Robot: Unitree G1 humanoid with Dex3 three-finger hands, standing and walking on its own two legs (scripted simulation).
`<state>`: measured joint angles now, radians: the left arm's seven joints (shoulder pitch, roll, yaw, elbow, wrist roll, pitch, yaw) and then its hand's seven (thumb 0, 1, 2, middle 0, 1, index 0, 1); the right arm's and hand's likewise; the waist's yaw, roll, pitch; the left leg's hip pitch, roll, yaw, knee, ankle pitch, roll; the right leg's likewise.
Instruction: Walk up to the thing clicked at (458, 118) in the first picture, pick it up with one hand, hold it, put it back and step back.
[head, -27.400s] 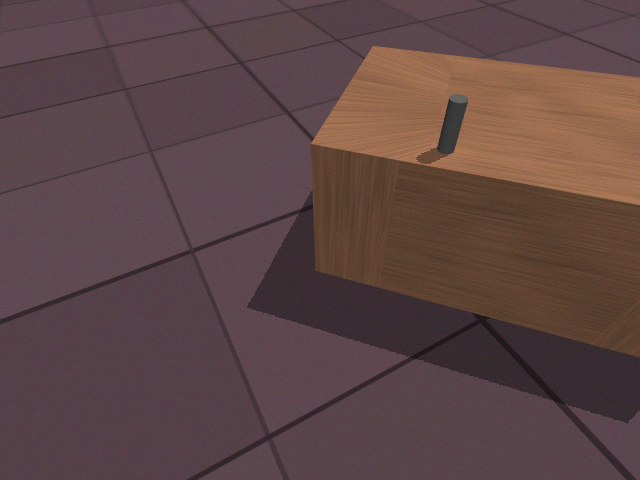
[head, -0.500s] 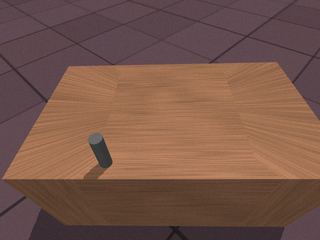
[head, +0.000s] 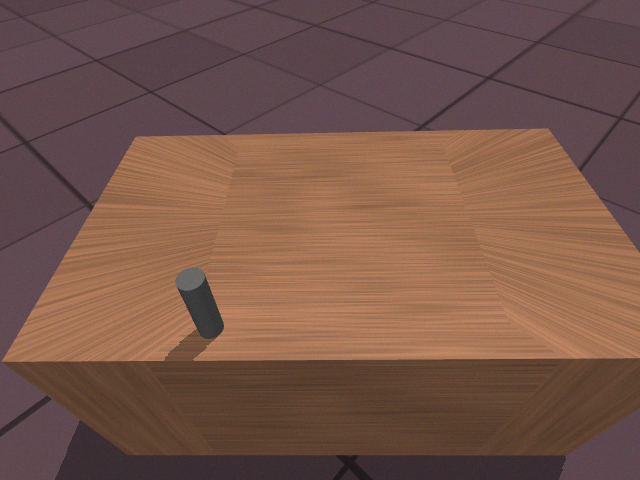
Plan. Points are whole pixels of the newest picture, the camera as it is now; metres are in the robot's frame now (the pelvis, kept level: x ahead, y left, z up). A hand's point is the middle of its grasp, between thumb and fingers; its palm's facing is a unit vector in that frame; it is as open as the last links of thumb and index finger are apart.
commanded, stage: stand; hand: left
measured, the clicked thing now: (201, 305) +0.45 +0.23 -0.11
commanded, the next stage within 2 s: step back in 0.84 s
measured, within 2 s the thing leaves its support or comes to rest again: neither
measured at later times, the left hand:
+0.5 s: hand out of the picture +0.05 +0.25 -0.16, palm faces -0.02 -0.94 -0.34, open 7.4 cm
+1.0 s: hand out of the picture +0.08 +0.27 -0.16, palm faces +0.00 -0.93 -0.37, open 7.4 cm
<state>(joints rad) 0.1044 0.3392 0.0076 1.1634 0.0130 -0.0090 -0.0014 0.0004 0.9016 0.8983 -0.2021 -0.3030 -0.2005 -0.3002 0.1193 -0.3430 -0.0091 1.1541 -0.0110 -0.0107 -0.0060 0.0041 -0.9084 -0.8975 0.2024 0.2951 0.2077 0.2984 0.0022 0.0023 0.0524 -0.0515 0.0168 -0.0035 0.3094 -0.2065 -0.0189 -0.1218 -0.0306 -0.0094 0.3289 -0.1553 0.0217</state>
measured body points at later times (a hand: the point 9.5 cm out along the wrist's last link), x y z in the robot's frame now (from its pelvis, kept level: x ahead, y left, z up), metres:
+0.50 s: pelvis +0.00 +0.00 +0.00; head +0.00 +0.00 +0.45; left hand +0.06 +0.30 -0.14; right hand +0.05 -0.30 -0.14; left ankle -0.02 +0.13 -0.75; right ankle +0.02 -0.13 -0.75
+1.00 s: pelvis -0.02 +0.00 -0.01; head +0.03 +0.00 +0.44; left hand +0.09 +0.31 -0.14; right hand +0.08 -0.31 -0.14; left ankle -0.02 +0.13 -0.75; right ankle +0.02 -0.13 -0.75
